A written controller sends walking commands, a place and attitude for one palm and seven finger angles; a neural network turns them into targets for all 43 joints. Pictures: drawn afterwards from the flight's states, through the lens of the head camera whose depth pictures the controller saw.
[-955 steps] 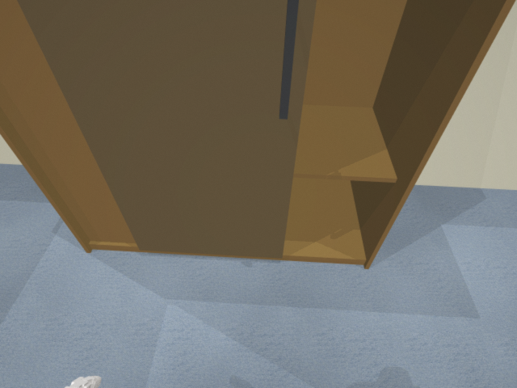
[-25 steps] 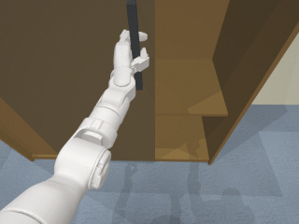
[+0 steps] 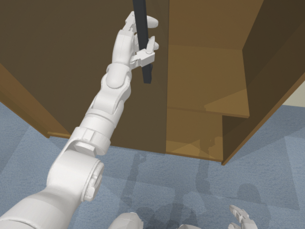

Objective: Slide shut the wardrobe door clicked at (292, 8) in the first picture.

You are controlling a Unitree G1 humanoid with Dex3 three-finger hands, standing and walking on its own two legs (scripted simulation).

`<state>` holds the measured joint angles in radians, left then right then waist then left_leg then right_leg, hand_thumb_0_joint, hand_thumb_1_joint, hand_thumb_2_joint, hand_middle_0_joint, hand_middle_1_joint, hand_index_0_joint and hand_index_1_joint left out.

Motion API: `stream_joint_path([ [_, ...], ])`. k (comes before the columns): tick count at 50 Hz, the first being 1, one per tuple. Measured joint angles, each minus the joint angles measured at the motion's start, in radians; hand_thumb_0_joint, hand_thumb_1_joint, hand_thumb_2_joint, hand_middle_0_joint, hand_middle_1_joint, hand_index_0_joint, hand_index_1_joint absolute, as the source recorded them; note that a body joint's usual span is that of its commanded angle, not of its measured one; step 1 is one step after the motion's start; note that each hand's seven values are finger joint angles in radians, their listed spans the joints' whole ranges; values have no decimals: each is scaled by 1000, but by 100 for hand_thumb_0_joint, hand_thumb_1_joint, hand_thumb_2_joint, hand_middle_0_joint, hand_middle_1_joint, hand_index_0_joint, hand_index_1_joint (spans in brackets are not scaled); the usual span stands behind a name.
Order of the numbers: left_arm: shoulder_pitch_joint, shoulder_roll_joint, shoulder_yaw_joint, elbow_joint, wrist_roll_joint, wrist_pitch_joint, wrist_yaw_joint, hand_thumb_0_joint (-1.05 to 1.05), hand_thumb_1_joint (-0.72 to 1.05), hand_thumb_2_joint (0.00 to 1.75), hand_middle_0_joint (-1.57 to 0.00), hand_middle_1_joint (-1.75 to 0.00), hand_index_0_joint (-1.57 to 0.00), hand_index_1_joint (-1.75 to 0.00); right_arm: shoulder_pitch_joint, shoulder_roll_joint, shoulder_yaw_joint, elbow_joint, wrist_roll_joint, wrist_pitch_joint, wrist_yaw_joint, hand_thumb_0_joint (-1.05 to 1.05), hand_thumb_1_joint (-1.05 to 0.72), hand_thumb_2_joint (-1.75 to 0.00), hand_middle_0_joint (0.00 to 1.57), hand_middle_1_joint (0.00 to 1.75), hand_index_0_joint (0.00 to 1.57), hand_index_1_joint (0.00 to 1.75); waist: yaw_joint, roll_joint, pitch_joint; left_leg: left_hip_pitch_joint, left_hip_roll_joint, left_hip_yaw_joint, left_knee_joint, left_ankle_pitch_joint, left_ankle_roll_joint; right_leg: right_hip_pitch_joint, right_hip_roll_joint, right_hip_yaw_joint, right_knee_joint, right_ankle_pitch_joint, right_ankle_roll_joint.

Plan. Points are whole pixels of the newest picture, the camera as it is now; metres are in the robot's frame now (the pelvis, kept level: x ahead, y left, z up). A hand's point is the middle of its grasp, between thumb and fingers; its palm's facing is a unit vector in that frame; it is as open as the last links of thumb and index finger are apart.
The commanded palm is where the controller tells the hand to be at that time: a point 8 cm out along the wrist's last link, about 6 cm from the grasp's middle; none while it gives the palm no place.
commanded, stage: step sideways, sliding the door along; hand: left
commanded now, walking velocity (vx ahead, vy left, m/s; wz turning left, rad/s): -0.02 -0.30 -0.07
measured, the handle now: (145, 38) +0.52 +0.08 +0.18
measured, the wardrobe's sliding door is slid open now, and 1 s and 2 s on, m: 0.37 0.23 0.08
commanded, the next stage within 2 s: none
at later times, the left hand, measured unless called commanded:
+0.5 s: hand (166, 52) +0.47 +0.03 +0.17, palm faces +0.21 -0.97 -0.09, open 6.1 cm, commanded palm +0.44 -0.01 +0.18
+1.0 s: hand (216, 58) +0.46 -0.08 +0.18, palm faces +0.02 -1.00 +0.00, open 6.1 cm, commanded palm +0.44 -0.12 +0.18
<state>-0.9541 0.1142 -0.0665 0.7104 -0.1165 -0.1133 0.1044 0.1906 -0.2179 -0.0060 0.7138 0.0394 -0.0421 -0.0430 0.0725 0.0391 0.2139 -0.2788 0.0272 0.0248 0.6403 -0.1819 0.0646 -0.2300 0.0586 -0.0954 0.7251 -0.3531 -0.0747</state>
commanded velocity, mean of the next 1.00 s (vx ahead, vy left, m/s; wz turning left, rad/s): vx -0.16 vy -0.07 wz -0.25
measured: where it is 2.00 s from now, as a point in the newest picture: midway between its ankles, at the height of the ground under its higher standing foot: outside the picture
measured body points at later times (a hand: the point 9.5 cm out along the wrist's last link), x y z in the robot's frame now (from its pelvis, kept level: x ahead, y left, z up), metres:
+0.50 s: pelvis +0.08 -0.14 -0.01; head +0.19 -0.13 +0.43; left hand +0.46 +0.08 +0.18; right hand +0.34 -0.31 -0.12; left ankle +0.04 +0.05 -0.73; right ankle +0.15 -0.25 -0.71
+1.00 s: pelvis +0.13 -0.16 +0.00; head +0.25 -0.16 +0.43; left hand +0.45 -0.03 +0.18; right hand +0.40 -0.30 -0.11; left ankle +0.07 +0.01 -0.72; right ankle +0.16 -0.25 -0.72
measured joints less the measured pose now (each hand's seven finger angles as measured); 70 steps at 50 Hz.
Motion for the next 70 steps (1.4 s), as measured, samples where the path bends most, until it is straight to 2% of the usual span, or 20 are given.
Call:
stream_joint_path([
  [4,15,23,-10,-114,-20,-6,-15,-3,76,86,-45,-139,-19,-140,-93,-7,-38,-56,-1,26,51,1,-91,-89,20,30,20,30,-6,-23,74,50,-1,-35,-21,-152,-98,-227,-17,122,464,-114,29],
  [8,46,28,-16,-226,-3,11,-23,-3,76,86,-45,-139,-17,-140,-132,-5,-50,-99,10,36,66,1,-91,-89,20,30,20,30,15,7,128,74,50,-98,-7,-171,-145,-287,-95,155,290,-75,40],
  [13,116,48,-11,-321,9,13,-28,-3,76,86,-45,-140,-15,-140,-119,35,-32,-136,26,32,64,1,-91,-89,20,30,20,30,67,35,136,114,135,-148,74,-257,-200,-161,-125,112,8,157,64],
  [15,147,42,19,-361,20,12,-13,-3,77,86,-45,-140,-14,-140,-145,33,-27,-121,27,26,60,1,-91,-89,20,30,20,30,49,71,146,82,173,-173,172,-253,-160,-120,-107,60,7,131,110],
  [18,204,24,59,-440,34,27,8,-3,77,86,-45,-140,-15,-140,-200,20,-39,-77,19,19,39,1,-91,-89,20,30,20,30,11,66,149,13,108,-170,269,-306,-102,-117,-125,23,4,89,101],
  [21,254,10,51,-514,45,52,30,-3,76,86,-45,-140,-18,-140,-203,-5,-51,-70,8,-7,23,1,-91,-89,20,30,20,30,6,50,120,34,59,-83,71,-176,-72,-136,-133,16,-29,113,94],
  [24,283,12,25,-557,40,56,28,-2,76,86,-45,-140,-20,-140,-173,-5,-67,-101,3,-20,36,1,-91,-89,20,30,20,30,51,20,122,77,70,-57,-5,-171,-141,-172,-112,63,68,32,78],
  [27,333,10,10,-599,35,45,21,-2,76,86,-45,-140,-20,-140,-130,-9,-62,-130,11,-49,65,1,-91,-89,20,30,20,30,72,31,116,97,96,-51,-18,-176,-156,-115,-82,74,22,58,57],
  [30,387,-3,17,-645,43,31,18,-3,76,86,-45,-140,-19,-140,-127,-15,-46,-129,13,-55,78,1,-91,-90,20,30,20,30,58,58,113,61,135,-21,62,-140,-128,-43,-64,44,-76,52,56],
  [35,493,-46,-2,-760,80,37,43,-2,75,86,-45,-140,-22,-140,-153,-18,-43,-118,7,-45,64,1,-91,-89,20,30,20,30,32,37,68,18,75,1,7,-98,-61,-87,-76,55,-88,71,48],
  [42,586,-85,-89,-868,82,28,37,1,77,83,-45,-140,-23,-139,-126,-2,-42,-186,6,-75,94,1,-91,-90,20,30,20,30,70,24,69,110,95,72,-57,-183,-153,-132,-77,72,11,78,59],
  [45,631,-105,-116,-915,92,20,34,1,78,82,-45,-140,-20,-138,-144,4,-20,-183,8,-81,97,1,-91,-90,20,30,20,30,51,61,74,73,134,78,59,-188,-128,-84,-56,46,-26,14,42],
  [49,681,-135,-171,-977,117,22,31,2,79,82,-45,-140,-21,-136,-191,16,-8,-160,-1,-54,87,1,-91,-89,20,30,20,30,28,36,52,21,94,46,51,-167,-71,-128,-63,64,-33,33,38],
  [53,684,-128,-230,-989,106,6,13,3,79,81,-44,-140,-23,-135,-208,28,-21,-175,-19,-44,96,1,-91,-89,20,30,20,30,19,10,59,92,90,91,-104,-174,-156,-207,-69,89,83,60,49],
  [57,665,-89,-254,-952,96,-54,-12,2,75,81,-44,-140,-23,-136,-196,45,-18,-189,-18,-35,109,1,-91,-89,20,30,20,30,20,21,78,109,131,129,-42,-187,-146,-149,-61,44,-5,98,50],
  [60,638,-48,-248,-929,94,-81,-29,0,69,81,-45,-140,-24,-137,-206,56,-9,-164,-12,-16,104,1,-91,-89,20,30,20,30,-12,38,90,81,181,135,69,-209,-143,-80,-33,15,-76,53,27],
  [64,609,-29,-245,-916,114,-69,-23,-1,68,78,-45,-140,-24,-135,-242,62,-7,-114,-15,-5,75,1,-91,-89,20,30,20,30,-40,-7,92,20,117,72,86,-293,-106,-108,-43,38,-98,89,10],
  [66,590,-24,-239,-909,123,-52,-11,0,68,77,-44,-140,-25,-134,-255,59,-6,-106,-19,-7,65,1,-91,-89,20,30,20,30,-56,-29,87,36,101,93,-48,-180,-98,-131,-44,57,-107,121,12],
  [67,574,-17,-236,-898,121,-43,-5,0,68,76,-43,-140,-24,-133,-258,57,-12,-107,-21,-6,63,1,-91,-89,20,30,20,30,-64,-32,84,49,109,111,-105,-53,-100,-144,-39,63,-98,131,17],
  [70,522,7,-214,-832,103,-39,-24,-1,67,74,-42,-140,-22,-132,-242,63,-41,-124,-27,9,72,1,-91,-89,20,30,20,30,-59,-46,86,67,120,147,-113,-54,-145,-172,-40,78,-10,33,53],
])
